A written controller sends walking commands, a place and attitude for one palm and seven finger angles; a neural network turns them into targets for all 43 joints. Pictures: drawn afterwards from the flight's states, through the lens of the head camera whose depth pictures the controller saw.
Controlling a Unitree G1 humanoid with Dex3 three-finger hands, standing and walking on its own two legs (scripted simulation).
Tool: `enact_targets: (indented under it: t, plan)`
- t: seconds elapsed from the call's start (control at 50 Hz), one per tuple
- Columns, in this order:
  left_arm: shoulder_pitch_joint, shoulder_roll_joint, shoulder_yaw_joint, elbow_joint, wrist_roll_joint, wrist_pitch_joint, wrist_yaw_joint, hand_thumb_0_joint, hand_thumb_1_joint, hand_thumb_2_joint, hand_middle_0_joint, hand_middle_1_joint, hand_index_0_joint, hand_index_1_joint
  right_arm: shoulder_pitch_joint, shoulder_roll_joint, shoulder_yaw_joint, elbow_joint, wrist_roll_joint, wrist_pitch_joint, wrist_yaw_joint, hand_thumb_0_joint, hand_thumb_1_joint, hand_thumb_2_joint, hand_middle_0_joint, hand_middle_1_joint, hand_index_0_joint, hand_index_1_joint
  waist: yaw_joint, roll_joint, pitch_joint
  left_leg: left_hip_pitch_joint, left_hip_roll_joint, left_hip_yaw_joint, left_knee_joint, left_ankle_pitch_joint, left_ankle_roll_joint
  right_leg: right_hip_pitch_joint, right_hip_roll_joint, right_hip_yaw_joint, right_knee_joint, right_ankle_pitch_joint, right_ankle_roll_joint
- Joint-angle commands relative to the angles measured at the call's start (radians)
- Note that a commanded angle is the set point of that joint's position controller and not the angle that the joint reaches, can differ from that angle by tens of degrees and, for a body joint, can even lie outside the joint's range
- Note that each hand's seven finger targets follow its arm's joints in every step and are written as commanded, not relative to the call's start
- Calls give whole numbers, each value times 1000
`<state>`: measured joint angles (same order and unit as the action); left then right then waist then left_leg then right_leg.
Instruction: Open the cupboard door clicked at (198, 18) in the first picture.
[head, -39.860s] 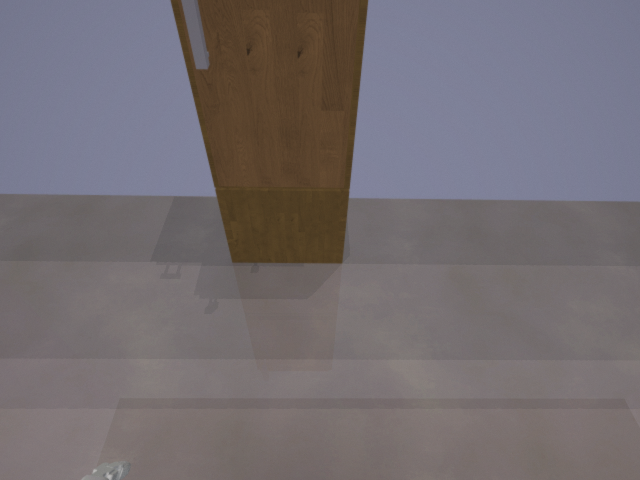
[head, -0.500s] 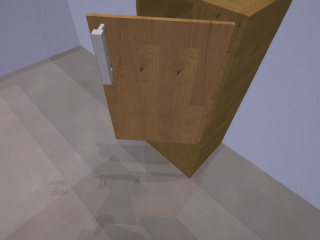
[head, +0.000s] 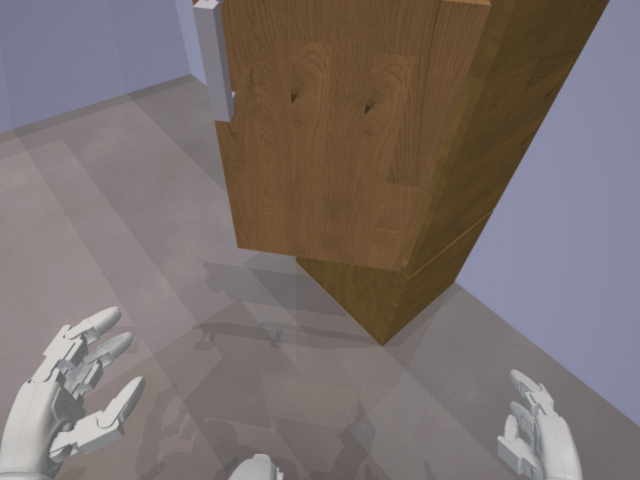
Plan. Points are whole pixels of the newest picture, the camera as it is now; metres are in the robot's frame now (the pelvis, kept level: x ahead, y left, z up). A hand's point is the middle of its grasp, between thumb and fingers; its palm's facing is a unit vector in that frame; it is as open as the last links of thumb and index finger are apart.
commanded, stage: raise the hand with hooked fingers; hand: left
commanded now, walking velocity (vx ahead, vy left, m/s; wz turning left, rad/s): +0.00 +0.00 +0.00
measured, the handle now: (221, 59) +0.63 +0.23 +0.20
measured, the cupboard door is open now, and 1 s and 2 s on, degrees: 41 41 41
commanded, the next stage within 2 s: move the hooked fingers beside the handle in 1.58 s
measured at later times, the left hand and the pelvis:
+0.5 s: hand (101, 297) +0.26 +0.26 +0.12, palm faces -0.03 -1.00 -0.05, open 12.2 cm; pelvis +0.02 +0.03 +0.03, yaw -2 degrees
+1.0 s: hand (23, 207) +0.29 +0.31 +0.21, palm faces +0.05 -1.00 -0.09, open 13.9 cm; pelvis +0.01 +0.04 +0.05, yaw +0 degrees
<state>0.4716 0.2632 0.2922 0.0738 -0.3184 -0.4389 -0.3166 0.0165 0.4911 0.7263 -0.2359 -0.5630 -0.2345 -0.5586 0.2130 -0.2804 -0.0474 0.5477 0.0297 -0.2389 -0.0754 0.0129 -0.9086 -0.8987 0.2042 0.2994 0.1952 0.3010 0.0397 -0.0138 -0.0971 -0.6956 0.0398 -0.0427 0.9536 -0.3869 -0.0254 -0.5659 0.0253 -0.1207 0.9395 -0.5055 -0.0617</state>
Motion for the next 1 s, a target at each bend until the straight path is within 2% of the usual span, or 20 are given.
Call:
enact_targets:
  t: [0.0,0.02,0.06,0.1,0.12,0.14,0.16,0.22,0.26,0.34,0.42,0.52,0.6,0.64,0.68,0.72,0.76,0.84,0.92,0.98]
  plan:
    - [-361,172,-32,-297,-33,-146,-44,0,270,630,-245,-705,-245,-705,-17,-104,5,-62,14,-82,-32,0,-900,-900,200,300,200,300,-132,111,-15,160,-23,10,-80,40,65,-96,-19,190,-281,47,55]
    - [-375,175,-50,-251,-42,-115,-79,0,247,620,-247,-720,-247,-720,-18,-115,13,-62,20,-85,-38,0,-900,-900,200,300,200,300,-129,106,-1,154,-26,6,-80,49,69,-78,-21,212,-296,63,62]
    - [-373,255,9,-143,-31,-16,-127,0,200,600,-250,-750,-250,-750,-10,-125,10,-56,27,-82,-48,0,-900,-900,200,300,200,300,-108,50,-26,134,-29,11,-100,55,70,-29,-40,243,-337,59,76]
    - [-342,325,82,-58,-32,103,-159,0,153,580,-253,-780,-253,-780,-26,-126,14,-75,32,-67,-55,0,-900,-900,200,300,200,300,-65,15,-55,126,-31,14,-126,85,70,49,-66,265,-360,98,91]
    - [-325,352,136,-9,-48,155,-166,0,130,570,-255,-795,-255,-795,-32,-125,17,-82,32,-60,-54,0,-900,-900,200,300,200,300,-34,28,-62,141,-34,9,-139,112,66,89,-68,262,-359,137,93]
    - [-317,345,158,-33,-68,188,-169,0,107,560,-257,-810,-257,-810,-40,-116,24,-101,29,-54,-50,0,-900,-900,200,300,200,300,-15,21,-108,157,-39,10,-152,151,64,144,-79,258,-355,219,104]
    - [-294,375,226,-47,-93,210,-156,0,83,550,-258,-825,-258,-825,-49,-108,23,-111,28,-48,-47,0,-900,-900,200,300,200,300,8,-1,-152,171,-38,8,-164,184,58,196,-85,252,-349,293,114]
    - [-254,363,313,-135,-150,197,-109,0,13,520,-263,-870,-263,-870,-46,-85,28,-136,19,-53,-28,0,-900,-900,200,300,200,300,49,-35,-236,219,-40,5,-190,295,51,301,-77,217,-300,581,135]
    - [-242,302,270,-190,-144,155,-86,0,-33,500,-267,-900,-267,-900,-23,-79,23,-135,20,-65,-15,0,-900,-900,200,300,200,300,34,-3,-227,271,-44,23,-219,334,51,276,-55,165,-284,659,122]
    - [-292,219,131,-170,-102,145,-101,0,-127,460,-273,-960,-273,-960,7,-107,10,-114,26,-81,-5,0,-900,-900,200,300,200,300,-19,3,-119,329,-41,33,-248,325,61,153,-22,116,-298,579,105]
    - [-396,291,132,-167,-81,203,-129,0,-220,420,-280,-1020,-280,-1020,11,-130,10,-102,33,-86,-25,0,-900,-900,200,300,200,300,-29,36,-82,362,-36,25,-293,258,68,121,-6,99,-347,381,74]
    - [-580,417,238,-315,-71,198,-79,0,-337,370,-288,-1095,-288,-1095,-17,-117,31,-101,25,-89,-47,0,-900,-900,200,300,200,300,-5,143,-179,481,-30,-4,-358,270,60,185,6,64,-359,323,41]
    - [-575,371,220,-260,-78,222,-65,0,-430,330,-295,-1155,-295,-1155,-32,-107,44,-95,30,-85,-44,0,-900,-900,200,300,200,300,-5,175,-143,515,-24,-19,-400,275,45,199,11,41,-379,333,36]
    - [-584,346,187,-179,-76,286,-87,0,-477,310,-298,-1185,-298,-1185,-42,-111,50,-95,38,-76,-44,0,-900,-900,200,300,200,300,-4,183,-79,498,-24,-22,-422,254,41,200,12,38,-399,330,33]
    - [-608,337,157,-117,-67,361,-109,0,-500,300,-300,-1200,-300,-1200,-45,-115,54,-99,46,-66,-49,0,-900,-900,200,300,200,300,-8,140,-33,483,-20,-34,-450,210,40,193,11,34,-420,306,37]
    - [-629,339,144,-73,-60,429,-127,0,-500,300,-300,-1200,-300,-1200,-45,-118,58,-110,52,-56,-51,0,-900,-900,200,300,200,300,-4,103,-12,478,-26,-34,-463,192,46,207,12,40,-446,301,36]
    - [-708,374,152,-116,-47,464,-129,0,-500,300,-300,-1200,-300,-1200,-57,-119,63,-124,53,-47,-50,0,-900,-900,200,300,200,300,-5,105,-49,504,-24,-44,-475,193,46,216,10,38,-448,298,37]
    - [-845,466,226,-237,-48,438,-106,0,-500,300,-300,-1200,-300,-1200,-77,-107,76,-133,42,-45,-50,0,-900,-900,200,300,200,300,1,131,-140,594,-27,-49,-488,234,43,260,16,43,-472,312,30]
    - [-900,506,268,-200,-51,403,-100,0,-500,300,-300,-1200,-300,-1200,-77,-104,84,-106,37,-45,-57,0,-900,-900,200,300,200,300,0,137,-127,617,-29,-48,-509,223,42,285,19,48,-505,307,27]
    - [-939,481,231,-106,-39,447,-122,0,-500,300,-300,-1200,-300,-1200,-85,-106,88,-93,48,-42,-62,0,-900,-900,200,300,200,300,-9,195,-79,606,-33,-44,-528,193,41,272,11,50,-522,300,26]
